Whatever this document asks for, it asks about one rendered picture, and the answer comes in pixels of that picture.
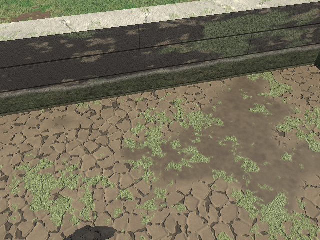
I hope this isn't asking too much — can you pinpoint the left robot hand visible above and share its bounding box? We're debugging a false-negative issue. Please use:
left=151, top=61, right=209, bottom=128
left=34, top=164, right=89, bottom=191
left=63, top=225, right=115, bottom=240

